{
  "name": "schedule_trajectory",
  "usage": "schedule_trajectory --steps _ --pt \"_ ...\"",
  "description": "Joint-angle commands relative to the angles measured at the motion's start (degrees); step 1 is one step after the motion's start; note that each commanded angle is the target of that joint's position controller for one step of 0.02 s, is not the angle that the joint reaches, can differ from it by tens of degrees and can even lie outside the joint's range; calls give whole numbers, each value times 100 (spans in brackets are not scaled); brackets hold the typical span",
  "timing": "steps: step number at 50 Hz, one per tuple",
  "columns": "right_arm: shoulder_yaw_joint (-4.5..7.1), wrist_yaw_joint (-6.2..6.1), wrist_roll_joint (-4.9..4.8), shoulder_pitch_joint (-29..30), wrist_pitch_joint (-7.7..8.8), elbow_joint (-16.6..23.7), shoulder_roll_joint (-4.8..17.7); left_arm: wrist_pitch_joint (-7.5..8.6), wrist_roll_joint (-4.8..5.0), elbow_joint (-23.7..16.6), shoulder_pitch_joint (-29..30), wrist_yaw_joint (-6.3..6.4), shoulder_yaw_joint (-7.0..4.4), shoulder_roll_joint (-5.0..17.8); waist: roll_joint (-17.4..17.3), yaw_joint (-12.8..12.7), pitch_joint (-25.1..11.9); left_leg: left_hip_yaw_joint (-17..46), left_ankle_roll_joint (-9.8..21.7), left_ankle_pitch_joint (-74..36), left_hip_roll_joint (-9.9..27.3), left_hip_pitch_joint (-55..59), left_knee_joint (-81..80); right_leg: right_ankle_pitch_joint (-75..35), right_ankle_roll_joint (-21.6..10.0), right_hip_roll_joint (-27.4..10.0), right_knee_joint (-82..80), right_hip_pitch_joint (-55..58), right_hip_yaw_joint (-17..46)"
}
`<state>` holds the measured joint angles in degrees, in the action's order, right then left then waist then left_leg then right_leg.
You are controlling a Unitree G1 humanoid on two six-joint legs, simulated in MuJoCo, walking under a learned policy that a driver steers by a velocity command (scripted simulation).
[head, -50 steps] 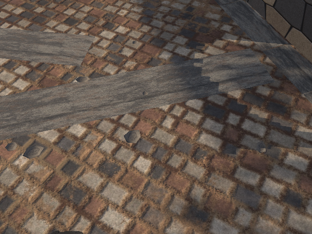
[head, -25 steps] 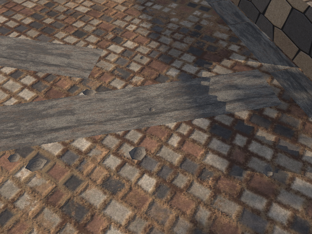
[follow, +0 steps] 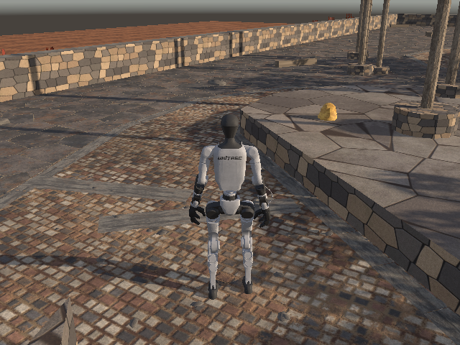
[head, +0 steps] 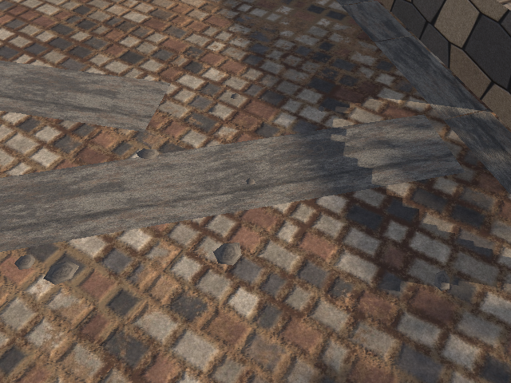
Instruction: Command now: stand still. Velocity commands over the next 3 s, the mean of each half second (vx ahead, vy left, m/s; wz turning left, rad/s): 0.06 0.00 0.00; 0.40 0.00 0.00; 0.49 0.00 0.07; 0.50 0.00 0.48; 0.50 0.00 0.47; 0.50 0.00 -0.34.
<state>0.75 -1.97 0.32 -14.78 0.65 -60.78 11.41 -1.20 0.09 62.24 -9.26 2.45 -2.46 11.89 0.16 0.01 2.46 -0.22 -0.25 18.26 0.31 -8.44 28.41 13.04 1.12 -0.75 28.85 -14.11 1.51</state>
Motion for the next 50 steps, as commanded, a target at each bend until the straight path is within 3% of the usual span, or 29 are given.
schedule_trajectory --steps 1,16,17,19,21,23,24,25,27,28,29,30,31,32,33,35,36,38,41,45,48,50 --pt "81 -21 -1 -310 35 74 536 41 -1 -82 -65 17 -75 561 -42 -6 -11 86 73 -685 110 -628 -655 -853 -178 -63 -353 452 34" --pt "34 -29 -12 -634 36 -85 401 54 4 170 -286 26 9 463 -28 -15 83 60 84 -521 78 -690 -711 -659 -165 -48 -411 350 16" --pt "28 -37 -17 -760 27 -149 361 49 4 229 -391 29 25 404 -57 -12 -46 23 111 58 34 -644 -757 -86 -172 32 -389 398 -72" --pt "112 -78 -81 -758 -5 -100 600 56 60 236 -450 42 -15 486 -275 8 217 237 358 1841 100 -861 -846 1707 -253 288 -44 -64 -326" --pt "181 -84 -142 -931 49 -35 780 183 57 84 -222 6 -4 401 -538 139 623 1001 717 2898 625 -950 -1239 2046 -334 285 414 -783 -367" --pt "316 -57 -198 -1083 155 -37 1087 383 77 -41 -74 -102 40 185 -1108 207 758 2254 1223 3115 1577 -781 -1819 1092 -352 152 1490 -1186 -482" --pt "323 -43 -187 -969 193 24 1050 459 110 -74 -83 -156 33 197 -1060 132 843 2470 1336 2952 1780 -877 -1915 1090 -449 -13 1699 -1252 -372" --pt "313 -19 -187 -766 226 109 993 522 154 -81 -192 -196 38 164 -1031 -9 908 2351 1289 2706 1761 -967 -1844 1262 -552 -79 1463 -1133 -356" --pt "283 40 -252 -300 234 287 876 599 188 186 -942 -220 -12 184 -780 -433 805 1445 890 1984 1164 -1537 -1244 919 -635 130 50 323 -573" --pt "269 54 -244 -176 257 376 821 602 139 393 -1456 -214 -91 350 -421 -573 622 935 697 1202 757 -1849 -491 566 -592 100 -227 1071 -321" --pt "186 77 -198 -48 324 499 518 625 124 536 -2281 -196 -240 839 818 -827 249 5 340 338 94 -2601 1503 1130 -955 -889 -1040 1956 1357" --pt "132 54 -218 2 441 732 284 698 102 575 -2924 -283 -325 1383 1910 -928 -96 -54 228 1237 -378 -3581 3157 1699 -1723 -2057 -1988 2464 3816" --pt "188 77 -318 81 522 763 501 794 18 455 -2400 -290 -166 955 1029 -595 180 521 355 1153 -10 -4006 4198 1878 -1802 -2262 -2000 2163 4038" --pt "187 140 -355 76 576 749 509 846 32 265 -1921 -299 -84 678 639 -401 416 609 501 564 245 -4240 4496 1697 -1613 -2046 -1950 1956 3309" --pt "208 164 -299 56 614 710 527 857 39 142 -1605 -331 -36 599 409 -267 411 513 571 14 450 -4206 4372 1292 -1409 -1771 -1997 1815 2615" --pt "330 202 -201 220 618 730 729 788 21 76 -1528 -345 73 342 386 -181 403 337 526 -621 673 -3869 3747 -57 -1089 -1321 -2074 1615 1505" --pt "335 239 -199 244 583 728 654 745 2 103 -1700 -315 101 287 471 -191 334 211 455 -753 678 -3725 3534 -572 -1040 -1179 -2084 1602 1159" --pt "292 280 -178 546 510 843 449 687 -20 114 -1931 -229 101 434 419 -229 343 19 280 -986 657 -3756 3077 -1273 -1098 -1104 -2133 1562 794" --pt "174 305 -167 1491 499 1233 260 635 -45 -15 -1901 -130 77 681 357 -363 537 -161 126 -1559 509 -3444 1680 -1421 -1125 -1020 -2322 1114 447" --pt "135 402 -222 2130 502 1499 401 636 57 12 -2171 -101 5 836 487 -429 698 -264 208 -1958 324 -2924 702 -1400 -1131 -1188 -2454 1167 255" --pt "189 482 -219 2125 548 1607 604 592 84 -5 -2074 -99 -63 906 503 -183 556 -224 470 -1732 221 -2617 309 -2463 -984 -1391 -1994 1793 103" --pt "362 471 -214 1241 558 1410 933 516 25 -71 -1897 -105 -120 1038 719 358 -161 -441 688 -1436 -139 -1332 401 -4575 -835 -1344 -840 1963 -82"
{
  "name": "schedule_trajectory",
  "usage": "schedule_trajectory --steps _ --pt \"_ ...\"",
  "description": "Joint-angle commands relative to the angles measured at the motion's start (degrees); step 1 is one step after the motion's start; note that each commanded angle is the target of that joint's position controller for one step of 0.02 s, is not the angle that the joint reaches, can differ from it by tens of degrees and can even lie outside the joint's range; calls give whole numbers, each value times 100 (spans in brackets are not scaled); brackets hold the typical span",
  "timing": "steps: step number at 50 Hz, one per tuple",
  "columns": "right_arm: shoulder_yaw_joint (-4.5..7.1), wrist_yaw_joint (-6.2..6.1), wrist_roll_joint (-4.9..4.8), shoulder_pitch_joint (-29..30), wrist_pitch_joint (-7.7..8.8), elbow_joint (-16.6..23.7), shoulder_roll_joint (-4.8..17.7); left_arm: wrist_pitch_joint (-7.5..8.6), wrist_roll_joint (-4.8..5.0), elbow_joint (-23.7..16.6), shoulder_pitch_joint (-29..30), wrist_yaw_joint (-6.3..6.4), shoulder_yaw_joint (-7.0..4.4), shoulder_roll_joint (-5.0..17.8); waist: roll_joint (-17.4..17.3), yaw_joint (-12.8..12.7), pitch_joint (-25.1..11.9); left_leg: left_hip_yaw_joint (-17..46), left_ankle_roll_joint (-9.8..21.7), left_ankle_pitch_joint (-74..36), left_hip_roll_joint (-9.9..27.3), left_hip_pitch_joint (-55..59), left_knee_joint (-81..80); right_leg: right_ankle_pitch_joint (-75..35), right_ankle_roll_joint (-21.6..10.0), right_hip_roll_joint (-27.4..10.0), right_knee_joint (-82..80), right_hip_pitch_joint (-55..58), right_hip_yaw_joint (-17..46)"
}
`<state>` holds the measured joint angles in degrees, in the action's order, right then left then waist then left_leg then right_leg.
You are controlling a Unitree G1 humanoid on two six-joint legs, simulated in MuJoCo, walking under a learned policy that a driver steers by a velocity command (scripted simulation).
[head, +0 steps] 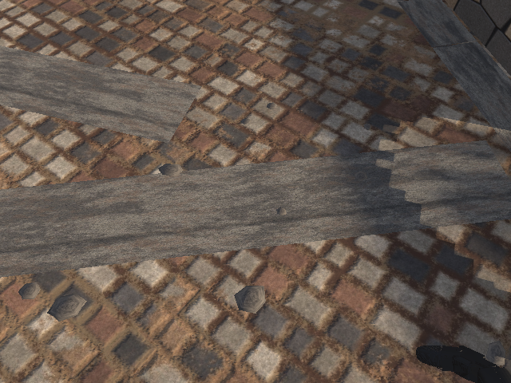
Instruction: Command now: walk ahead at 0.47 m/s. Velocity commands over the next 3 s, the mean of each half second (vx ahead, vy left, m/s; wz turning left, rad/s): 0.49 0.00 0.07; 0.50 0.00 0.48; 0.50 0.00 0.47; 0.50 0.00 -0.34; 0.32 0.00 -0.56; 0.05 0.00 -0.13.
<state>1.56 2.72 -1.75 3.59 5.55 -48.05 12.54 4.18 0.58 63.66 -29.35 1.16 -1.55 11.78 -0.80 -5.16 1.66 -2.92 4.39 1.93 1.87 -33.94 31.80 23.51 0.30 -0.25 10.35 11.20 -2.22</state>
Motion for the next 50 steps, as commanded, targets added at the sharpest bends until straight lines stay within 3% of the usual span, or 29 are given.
schedule_trajectory --steps 1,2,3,4,5,6,7,8,10,11,14,17,20,24,27,28,29,30,31,32,33,34,35,37,40,45,50 --pt "425 -36 -30 -1613 42 -177 1055 -69 -60 -271 202 16 -190 996 792 1361 -671 -222 384 210 -415 2529 36 -5999 -598 -1147 2204 -960 114" --pt "541 -103 30 -2641 5 -401 1465 -71 -143 -431 198 -7 -101 800 206 1662 -1434 1077 727 607 659 4359 114 -4286 -430 -826 4072 -2379 -24" --pt "569 -58 136 -2994 -7 -547 1765 70 -75 -449 -591 -90 138 -180 -1541 1108 -2450 4217 1678 2299 2054 5914 -980 306 -117 393 6161 -4301 306" --pt "419 -47 110 -2747 16 -531 1240 259 86 -450 -128 -131 13 363 -1114 1254 -2121 4819 1453 2629 1922 5596 -1675 733 -274 214 6936 -4905 1088" --pt "345 -57 87 -2173 57 -458 1000 361 232 -696 498 -140 -89 714 -871 1100 -1150 3871 1171 2151 1794 4751 -1704 318 -381 -76 7088 -5348 906" --pt "283 -43 106 -1622 102 -327 836 401 213 -790 847 -87 -107 795 -204 899 -752 3058 1028 1274 1615 3774 -1808 -280 -423 -407 6819 -5070 795" --pt "231 -5 179 -1321 135 -306 652 365 123 -808 1015 -27 -177 794 54 686 -455 2399 891 618 1367 2965 -1948 -642 -442 -621 6492 -4750 711" --pt "199 10 243 -1223 167 -345 559 278 91 -793 791 -14 -184 648 -214 451 -473 2024 899 403 1233 2534 -2085 -830 -447 -792 6274 -4350 773" --pt "166 11 206 -1368 175 -479 452 131 85 -781 677 -3 -196 473 -284 325 -294 1582 947 297 1041 2136 -2349 -844 -417 -876 5868 -4175 707" --pt "173 -26 198 -1463 177 -541 529 85 81 -841 819 8 -211 472 -266 297 -164 1435 962 277 1004 2004 -2463 -921 -378 -908 5646 -4285 648" --pt "221 -173 204 -1853 151 -651 809 56 -17 -1158 1647 14 -258 591 -115 443 121 1262 1000 82 1042 2187 -2656 -1739 -178 -981 4701 -5073 587" --pt "220 -266 167 -2194 91 -706 852 107 -40 -1379 2334 -41 -245 538 -121 636 189 979 832 -135 870 2379 -2661 -2672 -106 -836 3516 -5136 459" --pt "233 -306 101 -2604 44 -802 920 159 -3 -1577 3027 -104 -204 490 -130 858 283 932 746 -86 797 2569 -2586 -3067 -33 -558 2573 -4882 309" --pt "278 -350 44 -2939 -67 -894 954 257 51 -1822 3583 -234 -170 561 -207 958 370 1195 716 -113 1031 3198 -2106 -2741 -35 -385 1890 -4805 399" --pt "357 -390 43 -2797 -149 -835 1076 349 70 -1798 3163 -269 -271 868 -453 599 101 1424 561 -791 1155 3378 -1509 -2167 -174 -206 1601 -3900 354" --pt "342 -383 57 -2683 -165 -772 1033 371 62 -1630 2522 -241 -379 1065 -462 257 -281 1291 434 -1527 927 3273 -835 -2033 -310 -90 1477 -2986 240" --pt "266 -362 119 -2545 -162 -624 831 394 -5 -1395 1444 -195 -508 1392 -353 -203 -1107 1072 249 -1323 579 2551 519 -2095 -603 -520 1784 -1329 594" --pt "121 -339 155 -2933 -90 -410 261 359 -119 -1296 563 -142 -656 1983 807 -204 -2164 537 -165 617 -257 522 2717 -1725 -1260 -1989 1768 1042 2532" --pt "67 -320 7 -3208 5 -395 166 311 -109 -1250 494 -169 -571 1730 1890 -84 -2761 929 -237 3186 -495 -587 3970 -957 -1715 -2621 927 1570 4427" --pt "240 -335 -129 -2837 35 -368 809 300 -81 -1360 926 -156 -423 1199 1245 -68 -1882 1168 -176 2913 -111 -1031 4464 -589 -1418 -2381 784 831 3753" --pt "281 -355 -135 -2453 20 -273 902 283 -59 -1447 1339 -142 -344 937 847 31 -1207 971 -136 2380 180 -1071 4427 -776 -1167 -2181 676 -55 2819" --pt "301 -377 -78 -2269 -21 -238 814 281 -68 -1447 1699 -160 -295 788 511 202 -739 897 -151 1955 381 -806 4149 -1139 -1053 -1933 425 -928 2194" --pt "354 -386 -29 -2275 -96 -236 729 294 -99 -1433 1907 -170 -259 662 602 382 -468 923 -143 1674 554 -538 3857 -1332 -959 -1715 198 -1480 1675" --pt "342 -350 -35 -2392 -251 -187 430 308 -133 -1349 2000 -171 -287 671 703 564 -246 847 -158 1428 676 -181 3662 -1637 -975 -1572 -127 -2057 1053" --pt "374 -347 6 -2070 -368 55 424 340 -145 -1246 1895 -111 -366 869 463 614 -37 897 -223 877 715 -556 3234 -2261 -1087 -1594 -317 -2095 447" --pt "326 -173 50 -1186 -312 396 381 267 -124 -1201 1681 -3 -435 1101 340 392 159 565 -258 -359 606 -583 1609 -2569 -953 -1461 -390 -1792 -430" --pt "266 14 42 -312 -315 846 390 102 5 -1095 1211 18 -511 1310 299 122 420 141 -86 -15 468 -743 741 -2864 -842 -1716 -85 -889 -798"
Over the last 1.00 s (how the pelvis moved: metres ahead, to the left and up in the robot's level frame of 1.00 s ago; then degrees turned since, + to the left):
0.24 0.00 -0.02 0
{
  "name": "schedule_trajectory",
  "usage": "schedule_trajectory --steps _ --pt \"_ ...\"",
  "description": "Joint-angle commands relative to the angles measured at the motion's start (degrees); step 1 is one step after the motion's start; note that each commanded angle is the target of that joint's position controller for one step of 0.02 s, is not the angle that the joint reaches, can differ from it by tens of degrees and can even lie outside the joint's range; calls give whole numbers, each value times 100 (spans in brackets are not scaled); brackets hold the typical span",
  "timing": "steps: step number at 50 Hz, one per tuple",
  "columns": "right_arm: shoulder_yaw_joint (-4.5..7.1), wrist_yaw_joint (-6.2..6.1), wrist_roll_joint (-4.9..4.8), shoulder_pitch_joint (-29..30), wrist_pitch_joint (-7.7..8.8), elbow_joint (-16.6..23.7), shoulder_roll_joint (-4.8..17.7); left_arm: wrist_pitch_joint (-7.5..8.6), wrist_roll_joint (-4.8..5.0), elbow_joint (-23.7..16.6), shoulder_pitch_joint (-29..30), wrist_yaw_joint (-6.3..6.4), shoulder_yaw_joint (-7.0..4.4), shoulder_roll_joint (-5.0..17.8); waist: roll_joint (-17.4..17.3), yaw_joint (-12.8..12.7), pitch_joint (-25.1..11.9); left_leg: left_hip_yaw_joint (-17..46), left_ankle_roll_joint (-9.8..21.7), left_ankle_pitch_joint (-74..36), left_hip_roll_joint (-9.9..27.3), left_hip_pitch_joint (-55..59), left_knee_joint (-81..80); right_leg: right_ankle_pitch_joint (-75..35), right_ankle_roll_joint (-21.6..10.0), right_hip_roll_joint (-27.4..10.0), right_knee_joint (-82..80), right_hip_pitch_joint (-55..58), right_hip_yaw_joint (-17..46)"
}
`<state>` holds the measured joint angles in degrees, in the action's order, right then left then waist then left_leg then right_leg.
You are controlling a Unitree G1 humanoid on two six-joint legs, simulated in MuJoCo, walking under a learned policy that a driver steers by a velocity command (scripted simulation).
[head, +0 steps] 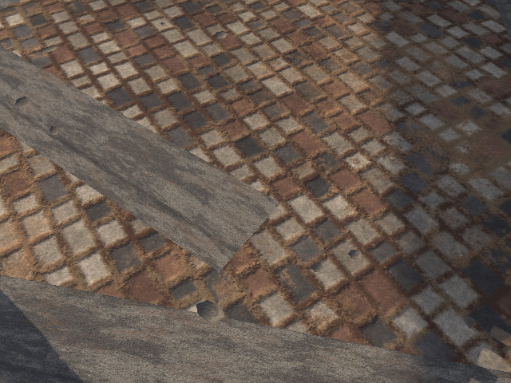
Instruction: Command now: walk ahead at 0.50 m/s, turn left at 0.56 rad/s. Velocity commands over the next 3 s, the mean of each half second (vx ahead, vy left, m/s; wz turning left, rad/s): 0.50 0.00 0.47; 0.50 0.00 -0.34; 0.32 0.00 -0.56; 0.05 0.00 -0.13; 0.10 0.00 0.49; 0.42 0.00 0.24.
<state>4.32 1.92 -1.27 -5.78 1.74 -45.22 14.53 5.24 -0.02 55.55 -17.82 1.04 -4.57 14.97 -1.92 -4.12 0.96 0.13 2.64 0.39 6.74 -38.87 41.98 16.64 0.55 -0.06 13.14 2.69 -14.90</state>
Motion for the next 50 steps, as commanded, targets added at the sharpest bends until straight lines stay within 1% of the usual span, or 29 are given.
schedule_trajectory --steps 1,3,4,5,6,7,8,9,10,11,12,16,20,23,26,29,31,32,33,34,35,36,37,38,39,42,44,47,50 --pt "4 125 -11 672 60 638 236 -47 93 -280 39 28 -226 1037 453 51 475 -269 163 395 -98 -176 -368 -2545 -818 -1782 -184 133 398" --pt "95 155 -13 445 39 706 427 -122 132 -335 147 41 -272 1210 658 300 180 -607 374 978 -458 495 -430 -4381 -695 -1790 543 298 216" --pt "196 152 -30 -39 31 627 601 -174 147 -363 212 51 -289 1283 728 605 -133 -775 514 1186 -724 1180 -485 -5263 -624 -1729 1315 262 118" --pt "370 113 -48 -938 31 399 886 -215 168 -403 311 59 -272 1275 628 1110 -593 -847 719 857 -1022 2463 -887 -5411 -453 -1516 2512 -136 -38" --pt "600 -18 -46 -1893 -19 159 1433 -184 49 -520 253 70 -197 1097 31 1465 -1127 248 1046 859 -492 4263 -1072 -3751 -144 -1272 4315 -1584 -57" --pt "652 -49 -65 -1684 30 194 2039 -4 -130 -869 -187 -9 73 184 -1391 686 -1526 3557 2048 1726 915 5904 -1716 1540 174 -68 6233 -4120 574" --pt "504 -20 23 -1939 112 361 1615 265 129 -991 398 -90 31 607 -762 1082 -2141 4778 2213 2145 1276 6199 -2543 1793 58 51 6835 -4765 1888" --pt "402 -3 70 -1767 191 295 1260 380 320 -1151 901 -129 -24 804 -489 1119 -1385 3947 1915 1568 1142 5816 -2589 1239 -94 -204 6757 -5284 1919" --pt "339 -11 25 -1403 233 357 1048 430 233 -1111 914 -102 -4 762 -74 878 -979 3178 1695 1033 886 4998 -2520 722 -188 -470 6276 -5060 1935" --pt "278 -18 30 -930 239 466 851 413 75 -1026 857 -59 -51 803 125 612 -694 2600 1530 476 656 4126 -2553 417 -162 -659 5760 -4581 1945" --pt "218 -39 86 -665 245 578 711 332 31 -1000 721 -59 -103 869 60 404 -592 2283 1466 55 510 3557 -2677 236 -132 -782 5463 -4139 1992" --pt "252 -173 54 -810 288 558 924 96 -84 -1181 950 -51 -64 593 88 297 -325 1652 1478 -718 268 2753 -2981 -438 186 -683 4325 -3886 1794" --pt "210 -261 43 -1148 273 398 845 116 -50 -1330 1629 -138 61 351 -181 627 -148 975 1085 -454 -103 2627 -3006 -2173 202 -451 2530 -3569 1616" --pt "194 -239 60 -1449 309 219 883 143 56 -1436 2048 -224 103 383 -298 887 64 999 996 108 106 2878 -3081 -2757 49 -393 1994 -3513 1538" --pt "196 -240 83 -1685 290 43 931 173 84 -1612 2353 -314 105 509 -238 989 238 1081 959 -302 504 3860 -2844 -2192 -219 -381 1759 -4163 1557" --pt "220 -289 95 -1627 215 -19 1028 196 104 -1667 2185 -438 101 575 -291 818 149 879 779 -1583 679 4473 -2408 -1401 -509 -233 1638 -4098 1437" --pt "225 -319 118 -1374 161 48 1123 168 93 -1452 1301 -435 -35 827 -361 315 -486 484 593 -3685 458 4428 -1387 -1233 -753 210 1584 -2720 1103" --pt "184 -342 135 -1267 145 121 1075 140 66 -1249 471 -403 -147 1051 -208 -90 -998 229 407 -3759 215 3927 -303 -1566 -958 145 1590 -1455 1314" --pt "82 -365 279 -1506 190 272 843 103 42 -1175 -339 -367 -253 1496 671 -195 -1715 -46 132 -1707 -224 2489 1582 -1863 -1482 -958 1710 293 2947" --pt "-73 -256 236 -2093 331 280 313 90 92 -1076 -526 -417 -258 1565 1957 153 -2144 254 -223 3001 -1204 307 3173 -578 -2338 -1913 868 1877 5720" --pt "-19 -194 81 -1559 467 336 809 57 185 -1103 -491 -396 -154 1093 1251 -149 -1784 812 -124 2986 -890 -409 3568 480 -2070 -1784 470 1841 5827" --pt "17 -151 -44 -924 558 536 957 23 141 -1227 -100 -351 -111 949 825 -155 -970 717 -69 2441 -648 -699 3415 293 -1850 -1624 344 1070 5090" --pt "-1 -166 32 -643 610 599 906 3 79 -1330 180 -335 -85 910 243 -8 -569 633 -55 2097 -451 -522 3046 -289 -1752 -1420 245 263 4582" --pt "34 -192 154 -596 618 631 894 -3 46 -1403 364 -316 -58 834 71 183 -362 606 -110 1878 -307 -239 2600 -904 -1725 -1259 156 -330 4247" --pt "52 -204 206 -687 583 661 863 -3 0 -1463 449 -293 -31 794 211 358 -368 612 -164 1775 -217 96 2340 -1342 -1721 -1110 56 -679 4029" --pt "31 -258 228 -751 444 729 690 -9 59 -1513 391 -216 -62 872 457 491 -295 436 -409 1639 -180 263 1588 -2025 -1765 -917 -102 -1245 3538" --pt "-10 -287 237 -356 405 867 589 -29 92 -1493 228 -140 -120 1034 457 389 -183 355 -556 986 -246 238 855 -2173 -1673 -771 -151 -1486 3273" --pt "-72 -250 215 267 448 1011 430 -111 147 -1436 -39 -63 -140 1053 572 147 -152 310 -616 -170 -496 683 -393 -1992 -1360 -445 -7 -1723 2976" --pt "-73 -172 126 749 510 1141 463 -197 177 -1361 -370 -27 -142 1029 667 -42 -150 319 -606 -526 -719 999 -1031 -1677 -1255 -493 220 -1581 3229"
Over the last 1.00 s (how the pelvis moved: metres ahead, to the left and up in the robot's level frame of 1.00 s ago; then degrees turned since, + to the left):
0.56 0.02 0.02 20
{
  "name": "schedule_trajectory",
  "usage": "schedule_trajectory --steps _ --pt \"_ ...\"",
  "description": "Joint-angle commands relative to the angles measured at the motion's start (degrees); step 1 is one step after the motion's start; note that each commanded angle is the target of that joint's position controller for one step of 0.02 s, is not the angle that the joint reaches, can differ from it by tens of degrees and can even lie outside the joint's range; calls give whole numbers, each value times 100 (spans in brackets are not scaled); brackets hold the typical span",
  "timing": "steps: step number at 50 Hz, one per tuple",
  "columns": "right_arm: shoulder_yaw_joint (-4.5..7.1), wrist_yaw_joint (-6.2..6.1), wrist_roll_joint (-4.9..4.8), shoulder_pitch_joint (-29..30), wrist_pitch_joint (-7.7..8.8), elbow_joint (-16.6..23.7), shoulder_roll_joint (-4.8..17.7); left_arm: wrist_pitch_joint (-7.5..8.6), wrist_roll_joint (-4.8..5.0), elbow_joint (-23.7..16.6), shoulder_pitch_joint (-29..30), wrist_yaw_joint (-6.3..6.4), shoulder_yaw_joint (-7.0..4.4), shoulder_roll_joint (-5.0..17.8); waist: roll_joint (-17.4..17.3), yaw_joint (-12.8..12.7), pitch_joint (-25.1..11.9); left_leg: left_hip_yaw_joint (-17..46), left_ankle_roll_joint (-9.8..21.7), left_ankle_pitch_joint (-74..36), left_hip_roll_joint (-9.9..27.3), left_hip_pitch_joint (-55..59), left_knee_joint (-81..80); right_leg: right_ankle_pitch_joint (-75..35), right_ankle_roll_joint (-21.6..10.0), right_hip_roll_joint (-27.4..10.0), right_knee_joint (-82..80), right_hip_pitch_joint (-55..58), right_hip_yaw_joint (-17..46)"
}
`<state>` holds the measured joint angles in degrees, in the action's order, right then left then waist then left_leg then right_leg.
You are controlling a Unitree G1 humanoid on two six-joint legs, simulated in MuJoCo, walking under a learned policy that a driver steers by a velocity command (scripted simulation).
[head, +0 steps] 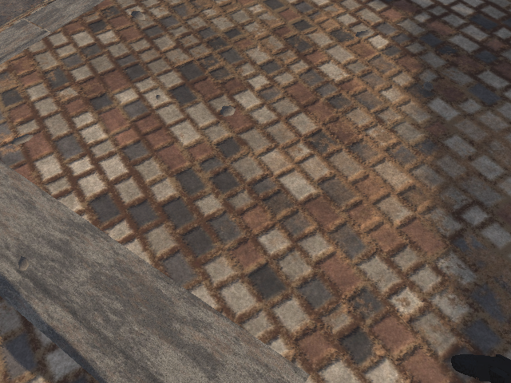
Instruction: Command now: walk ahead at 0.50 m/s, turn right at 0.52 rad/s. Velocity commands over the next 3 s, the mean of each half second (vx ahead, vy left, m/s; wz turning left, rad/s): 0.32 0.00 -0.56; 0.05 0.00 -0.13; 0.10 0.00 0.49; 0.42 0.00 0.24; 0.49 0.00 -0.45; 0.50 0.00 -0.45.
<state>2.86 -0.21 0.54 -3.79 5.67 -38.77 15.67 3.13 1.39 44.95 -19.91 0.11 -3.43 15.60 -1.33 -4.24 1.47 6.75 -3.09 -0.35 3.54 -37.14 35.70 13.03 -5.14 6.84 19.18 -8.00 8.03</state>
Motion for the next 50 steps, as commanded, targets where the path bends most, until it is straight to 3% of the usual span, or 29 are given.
schedule_trajectory --steps 1,4,6,7,8,9,10,11,12,14,16,20,25,28,29,30,31,32,33,34,35,36,39,41,44,47,48,49,50 --pt "88 67 -75 648 141 539 400 -15 43 -292 -232 74 -254 946 624 -46 -194 -288 -4 -344 -430 827 -568 -1217 -668 -1243 -245 -328 1104" --pt "178 119 -110 563 228 554 614 -82 21 -337 -203 109 -278 957 790 113 -212 -176 174 266 -471 1114 -954 -1146 -561 -1426 224 140 1636" --pt "307 73 -75 -275 281 371 843 -92 -4 -456 16 95 -234 798 846 595 -614 -229 494 260 -328 2418 -1277 -1603 -321 -1150 993 -49 1538" --pt "397 16 26 -1134 292 301 1136 -58 -80 -600 129 65 -124 503 459 1006 -1367 485 886 408 526 3883 -1043 -1153 -118 -852 2378 -712 1126" --pt "512 -10 142 -1686 204 163 1622 -5 4 -737 -664 78 -1 109 -1176 759 -2150 2730 1871 325 1918 5884 -1107 1348 324 21 4293 -2668 290" --pt "443 19 9 -1683 145 152 1233 6 44 -711 -785 92 -52 596 -1474 744 -2100 3709 2056 564 2285 5832 -1358 2294 467 -330 5251 -3481 257" --pt "320 -5 2 -1349 102 269 800 -47 25 -712 -299 102 -179 1014 -779 840 -1356 2783 1828 -103 2023 5115 -1345 1919 585 -541 5632 -3625 286" --pt "246 -10 41 -1034 44 327 631 -117 -37 -797 79 121 -223 1062 -299 761 -923 1820 1638 -1215 1754 4385 -1288 1614 692 -704 5642 -3468 60" --pt "202 7 37 -816 1 290 517 -171 -98 -880 249 125 -255 1024 -167 621 -627 1206 1548 -2042 1488 3768 -1322 1480 764 -823 5426 -3326 -41" --pt "183 27 38 -584 -26 197 498 -311 -36 -921 130 89 -239 732 -468 359 -384 435 1426 -2194 1142 2947 -1627 1292 806 -1012 4966 -2873 -271" --pt "257 7 45 -472 -41 91 712 -399 -12 -1037 234 79 -173 487 -642 308 -334 66 1582 -2340 1150 2700 -1914 988 889 -1036 4491 -2807 -456" --pt "328 -94 -22 -307 -168 -46 931 -425 -61 -1156 558 -13 -144 465 -480 358 -624 -600 1567 -2191 1186 2821 -2030 -227 845 -1118 3370 -2433 -592" --pt "374 -86 -144 -410 -293 -236 1128 -427 -67 -1441 1223 -193 -196 570 -463 568 -496 -1058 1339 -1597 1221 3065 -1741 -499 596 -1000 2177 -2005 -880" --pt "414 -72 -269 -409 -350 -280 1227 -457 -63 -1561 1184 -251 -284 674 -497 459 -490 -1125 1131 -1680 1295 3330 -1081 -283 337 -815 1369 -1664 -1077" --pt "404 -78 -297 -426 -359 -303 1167 -448 -79 -1498 903 -227 -349 766 -392 306 -606 -1326 946 -1799 1105 3211 -494 -680 189 -627 831 -1091 -1171" --pt "367 -60 -217 -749 -336 -368 1018 -439 -104 -1429 441 -133 -498 1161 153 164 -913 -1577 570 -1242 709 2663 546 -2307 -90 -794 497 -26 -710" --pt "211 -27 118 -812 -297 -104 627 -438 -189 -1532 162 13 -631 1869 1712 266 -1286 -1775 65 2320 5 775 2484 -5245 -935 -2327 830 1472 1363" --pt "141 23 105 -793 -285 -65 674 -375 -269 -1650 268 -16 -504 1680 1723 147 -2183 -670 -66 4165 -456 71 3688 -5029 -1998 -3171 585 1791 2558" --pt "234 55 -91 -585 -346 -166 994 -323 -230 -1629 441 -63 -360 1215 889 31 -1942 -337 -54 3872 -136 -2 3899 -4647 -1735 -2857 532 1431 1809" --pt "208 40 -161 -534 -404 -207 913 -279 -172 -1550 714 -61 -245 891 679 199 -1562 -341 8 3538 44 -20 3583 -4038 -1292 -2479 584 1080 1175" --pt "177 -12 -125 -519 -462 -299 785 -280 -135 -1509 936 -54 -176 711 417 302 -1320 -352 -15 3291 167 80 3087 -3440 -994 -2209 494 710 860" --pt "173 -50 -81 -547 -531 -333 779 -295 -141 -1471 1184 -36 -124 632 554 448 -1171 -409 -78 3005 210 529 2671 -3193 -863 -2036 389 173 567" --pt "46 -37 -93 -891 -634 -531 457 -273 -323 -1311 1471 -8 -73 516 869 624 -1074 -602 -206 2502 105 1757 1467 -2853 -795 -1764 185 -668 -63" --pt "35 -46 -103 -768 -657 -512 529 -258 -345 -1165 1397 18 -101 616 943 480 -1010 -646 -168 2131 59 2017 930 -2191 -840 -1900 90 -693 -15" --pt "110 -41 -114 -654 -702 -405 778 -334 -269 -1065 1476 97 -175 871 985 459 -724 -828 2 1909 -74 2059 532 -1039 -790 -2074 74 -765 144" --pt "125 -6 -21 -704 -705 -348 772 -395 -148 -919 1362 172 -200 831 779 528 -442 -821 356 1160 -116 2190 -324 -227 -360 -1919 355 -809 -8" --pt "169 -14 22 -676 -698 -270 987 -390 -155 -888 1244 204 -194 716 266 441 -338 -261 598 200 226 2205 -722 113 -23 -1616 870 -942 -321" --pt "260 -60 -26 -609 -693 -240 1326 -367 -252 -973 1106 217 -163 491 -861 163 -297 654 1081 -188 815 2184 -1139 537 423 -859 1664 -1239 -1103" --pt "297 -56 -17 -642 -678 -199 1361 -373 -264 -1076 1594 255 -150 431 -1372 500 -63 1560 1609 326 1245 2060 -1699 708 617 -380 2216 -1639 -1229"
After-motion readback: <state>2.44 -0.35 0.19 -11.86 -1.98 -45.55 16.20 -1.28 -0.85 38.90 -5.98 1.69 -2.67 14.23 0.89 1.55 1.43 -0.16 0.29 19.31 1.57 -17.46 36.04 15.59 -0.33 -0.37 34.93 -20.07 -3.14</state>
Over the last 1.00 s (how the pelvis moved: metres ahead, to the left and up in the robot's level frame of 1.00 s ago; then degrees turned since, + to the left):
0.58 0.07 0.01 0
